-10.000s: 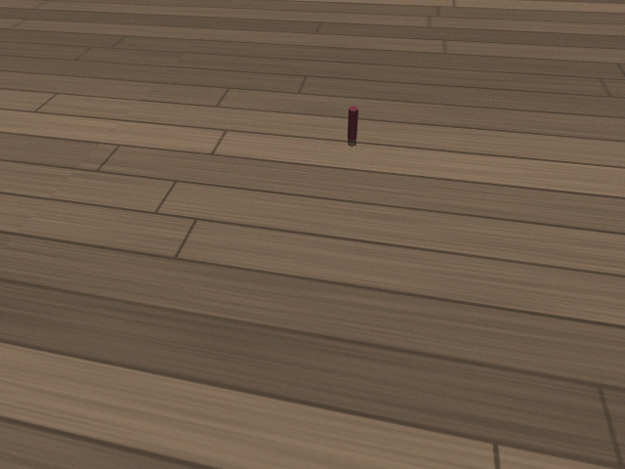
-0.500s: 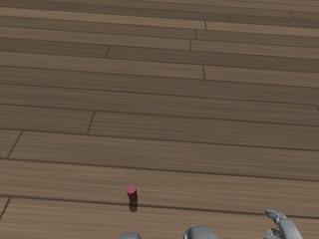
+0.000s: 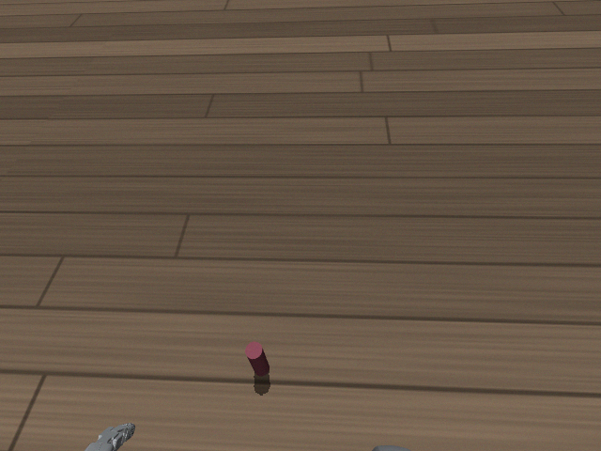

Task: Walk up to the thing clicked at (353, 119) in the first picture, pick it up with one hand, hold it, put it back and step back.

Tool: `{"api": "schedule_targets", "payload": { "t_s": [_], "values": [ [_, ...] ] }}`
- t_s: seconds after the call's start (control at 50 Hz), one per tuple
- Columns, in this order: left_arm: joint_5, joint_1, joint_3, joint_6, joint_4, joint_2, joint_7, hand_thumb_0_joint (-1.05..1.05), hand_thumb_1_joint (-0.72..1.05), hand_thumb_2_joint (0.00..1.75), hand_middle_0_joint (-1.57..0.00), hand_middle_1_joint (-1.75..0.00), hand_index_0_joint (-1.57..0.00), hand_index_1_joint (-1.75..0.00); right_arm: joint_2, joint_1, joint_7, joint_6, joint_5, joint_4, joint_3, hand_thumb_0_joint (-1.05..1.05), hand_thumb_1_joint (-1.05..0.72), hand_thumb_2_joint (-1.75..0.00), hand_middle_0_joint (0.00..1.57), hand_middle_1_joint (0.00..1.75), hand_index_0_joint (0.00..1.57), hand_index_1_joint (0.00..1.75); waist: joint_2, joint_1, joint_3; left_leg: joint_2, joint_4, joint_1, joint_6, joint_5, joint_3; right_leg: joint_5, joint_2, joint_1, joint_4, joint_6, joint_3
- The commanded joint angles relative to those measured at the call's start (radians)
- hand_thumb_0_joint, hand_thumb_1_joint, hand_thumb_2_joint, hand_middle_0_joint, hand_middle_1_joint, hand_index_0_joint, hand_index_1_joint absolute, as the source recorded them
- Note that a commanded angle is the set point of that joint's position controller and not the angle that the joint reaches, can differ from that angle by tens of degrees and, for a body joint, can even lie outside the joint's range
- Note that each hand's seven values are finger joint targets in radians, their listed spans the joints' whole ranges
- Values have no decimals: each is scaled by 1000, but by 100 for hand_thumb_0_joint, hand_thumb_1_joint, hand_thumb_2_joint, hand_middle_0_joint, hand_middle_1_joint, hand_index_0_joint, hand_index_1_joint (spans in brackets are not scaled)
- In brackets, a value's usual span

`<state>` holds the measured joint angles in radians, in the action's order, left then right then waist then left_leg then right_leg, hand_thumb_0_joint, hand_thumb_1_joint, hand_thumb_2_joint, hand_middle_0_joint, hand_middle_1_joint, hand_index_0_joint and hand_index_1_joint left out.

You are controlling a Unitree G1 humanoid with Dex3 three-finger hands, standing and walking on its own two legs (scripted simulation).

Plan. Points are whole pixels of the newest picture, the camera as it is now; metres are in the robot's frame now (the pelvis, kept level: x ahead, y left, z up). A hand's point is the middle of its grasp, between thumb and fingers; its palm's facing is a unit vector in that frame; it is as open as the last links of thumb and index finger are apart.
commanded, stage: walk up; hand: left
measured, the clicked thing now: (258, 359) +0.43 +0.20 -0.67
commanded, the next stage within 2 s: none
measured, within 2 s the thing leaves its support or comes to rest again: neither
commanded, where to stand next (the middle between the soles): +0.08 +0.01 m, yaw -2 degrees
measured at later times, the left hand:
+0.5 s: hand out of the picture +0.08 +0.28 -0.12, palm faces -0.02 -0.88 -0.48, open 7.4 cm
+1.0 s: hand out of the picture +0.14 +0.23 -0.15, palm faces -0.06 -0.92 -0.39, open 7.4 cm
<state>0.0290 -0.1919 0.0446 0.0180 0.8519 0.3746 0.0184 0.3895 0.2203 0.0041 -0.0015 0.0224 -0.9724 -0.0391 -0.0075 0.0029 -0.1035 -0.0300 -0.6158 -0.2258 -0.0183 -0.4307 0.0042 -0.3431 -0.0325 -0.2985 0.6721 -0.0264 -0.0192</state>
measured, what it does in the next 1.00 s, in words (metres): steps on the spot: left foot, then right foot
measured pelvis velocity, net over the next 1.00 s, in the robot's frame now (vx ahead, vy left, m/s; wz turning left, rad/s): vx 0.05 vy -0.04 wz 0.00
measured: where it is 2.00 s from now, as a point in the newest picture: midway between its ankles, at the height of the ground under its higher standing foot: outside the picture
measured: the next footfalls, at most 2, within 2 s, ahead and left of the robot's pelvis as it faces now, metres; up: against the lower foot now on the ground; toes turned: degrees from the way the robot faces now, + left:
left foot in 0.58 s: +0.03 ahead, +0.16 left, +0.00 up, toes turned -1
right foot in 0.92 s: +0.19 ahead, -0.16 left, +0.00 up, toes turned -2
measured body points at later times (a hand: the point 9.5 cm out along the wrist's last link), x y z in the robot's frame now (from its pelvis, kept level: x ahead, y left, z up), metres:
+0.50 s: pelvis -0.01 +0.00 +0.00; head +0.03 -0.03 +0.45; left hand +0.08 +0.33 -0.09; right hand +0.08 -0.31 -0.14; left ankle -0.02 +0.16 -0.69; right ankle +0.07 -0.12 -0.72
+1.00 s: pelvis +0.05 -0.04 -0.01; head +0.09 -0.05 +0.44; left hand +0.14 +0.28 -0.12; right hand +0.06 -0.38 -0.13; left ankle +0.00 +0.14 -0.70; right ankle +0.15 -0.16 -0.72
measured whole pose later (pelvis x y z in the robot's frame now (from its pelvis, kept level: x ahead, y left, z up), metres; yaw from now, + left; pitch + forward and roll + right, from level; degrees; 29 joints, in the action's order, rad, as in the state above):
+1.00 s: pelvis +0.05 -0.04 -0.01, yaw +0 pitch -4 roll +0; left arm 0.02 -0.18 0.05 0.05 0.97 0.38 0.03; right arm 0.46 0.31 -0.01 0.01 0.01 -0.94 -0.07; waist 0.03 -0.04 -0.15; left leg 0.05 -0.87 -0.24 -0.02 -0.54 -0.09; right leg -0.20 -0.02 -0.41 0.67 -0.01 -0.03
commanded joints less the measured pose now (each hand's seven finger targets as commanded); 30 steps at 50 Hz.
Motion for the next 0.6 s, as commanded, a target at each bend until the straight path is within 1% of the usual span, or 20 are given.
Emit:
{"api": "schedule_targets", "payload": {
  "t_s": [0.0,0.02,0.04,0.06,0.1,0.16,0.18,0.22,0.24,0.26,0.28,0.3,0.32,0.36,0.44,0.48,0.52,0.54,0.56,0.58],
  "values": [
    [-25,41,31,15,-81,154,-10,0,90,90,-20,-30,-20,-30,252,71,-7,-62,34,70,-78,0,-90,-90,20,30,20,30,164,-51,138,225,350,275,-117,70,-365,31,-17,-244,126,-23,85],
    [-18,79,47,16,-72,193,-19,0,90,90,-20,-30,-20,-30,326,57,-1,-57,24,87,-90,0,-90,-90,20,30,20,30,202,-61,52,381,399,177,-222,-71,-546,-223,48,-327,208,0,30],
    [-8,88,61,22,-64,254,-22,0,90,90,-20,-30,-20,-30,327,52,4,-55,13,90,-95,0,-90,-90,20,30,20,30,153,-66,-14,413,398,62,-283,-78,-543,-238,5,-274,266,-4,90],
    [-15,48,58,31,-49,253,-17,0,90,90,-20,-30,-20,-30,301,13,7,-53,12,104,-87,0,-90,-90,20,30,20,30,152,-32,-54,374,387,5,-277,-24,-455,-227,-1,-232,253,-7,87],
    [-18,9,53,40,-19,217,-9,0,90,90,-20,-30,-20,-30,232,-21,5,-56,10,119,-58,0,-90,-90,20,30,20,30,168,-9,-61,252,340,47,-194,152,-271,-151,-3,-216,130,-4,73],
    [-24,-8,48,48,8,199,-8,0,90,90,-20,-30,-20,-30,234,-15,10,-48,9,122,-60,0,-90,-90,20,30,20,30,207,-19,-7,202,278,-13,-157,354,-168,-34,15,-50,12,14,-8],
    [-26,-35,44,52,21,187,-19,0,90,90,-20,-30,-20,-30,228,-47,11,-34,7,134,-55,0,-90,-90,20,30,20,30,210,-1,29,189,204,6,-144,451,-124,30,31,11,-82,17,-36],
    [-28,-95,46,57,58,190,-44,0,90,90,-20,-30,-20,-30,200,-65,11,-3,-8,156,-50,0,-90,-90,20,30,20,30,174,27,88,139,45,-20,-98,512,-44,241,50,146,-234,11,-59],
    [-22,-108,56,57,71,227,-56,0,90,90,-20,-30,-20,-30,164,-58,11,8,-21,157,-40,0,-90,-90,20,30,20,30,101,42,111,113,-32,-77,-65,443,-34,331,8,216,-246,5,7],
    [-14,-129,74,60,68,298,-67,0,90,90,-20,-30,-20,-30,156,-46,11,13,-26,174,-39,0,-90,-90,20,30,20,30,-18,41,149,59,-153,-176,-29,295,-17,431,-131,286,-264,-51,201],
    [-12,-98,76,59,51,348,-72,0,90,90,-20,-30,-20,-30,135,-9,5,31,-23,169,-34,0,-90,-90,20,30,20,30,-126,25,153,-12,-278,-220,-4,-125,-61,408,-355,214,-364,-148,495],
    [-8,-36,80,53,34,374,-75,0,90,90,-20,-30,-20,-30,194,19,-2,55,-10,147,-59,0,-90,-90,20,30,20,30,-96,11,120,30,-426,-152,-7,-195,-136,248,-416,67,-376,-239,555],
    [-7,-15,80,52,22,347,-77,0,90,90,-20,-30,-20,-30,211,28,0,62,-12,137,-67,0,-90,-90,20,30,20,30,-73,-1,87,35,-470,-148,-7,-174,-169,205,-385,30,-366,-247,526],
    [-10,15,64,50,13,298,-78,0,90,90,-20,-30,-20,-30,206,28,6,59,-18,121,-72,0,-90,-90,20,30,20,30,-71,-15,86,28,-471,-193,-9,-107,-203,208,-291,49,-338,-182,354],
    [12,61,55,43,-1,245,-56,0,90,90,-20,-30,-20,-30,179,82,12,44,-27,72,-57,0,-90,-90,20,30,20,30,-174,3,150,22,-266,-127,24,-69,-109,-91,-168,49,-320,-133,192],
    [19,93,63,17,-5,251,-42,0,90,90,-20,-30,-20,-30,184,71,11,19,-25,53,-49,0,-90,-90,20,30,20,30,-282,11,132,22,-87,-82,42,-72,-8,-198,-158,11,-316,-146,177],
    [5,106,64,-15,-8,254,-28,0,90,90,-20,-30,-20,-30,187,121,-5,-8,-13,13,-55,0,-90,-90,20,30,20,30,-232,-14,127,-1,131,28,43,128,43,-102,-136,-31,-179,-131,136],
    [-7,86,55,-28,-7,219,-26,0,90,90,-20,-30,-20,-30,192,114,-17,-19,-1,3,-57,0,-90,-90,20,30,20,30,-178,-14,118,-13,180,58,40,196,27,-29,-111,-58,-86,-101,114],
    [-18,55,43,-37,-4,178,-24,0,90,90,-20,-30,-20,-30,229,84,-26,-28,17,13,-64,0,-90,-90,20,30,20,30,-68,-3,108,71,224,77,10,180,-123,12,-80,-136,20,-60,90],
    [-6,41,42,-24,-53,167,-1,0,90,90,-20,-30,-20,-30,333,218,-15,-52,31,26,-102,0,-90,-90,20,30,20,30,136,-64,140,265,363,224,-108,-369,-529,-322,47,-401,241,-35,23]
  ]
}}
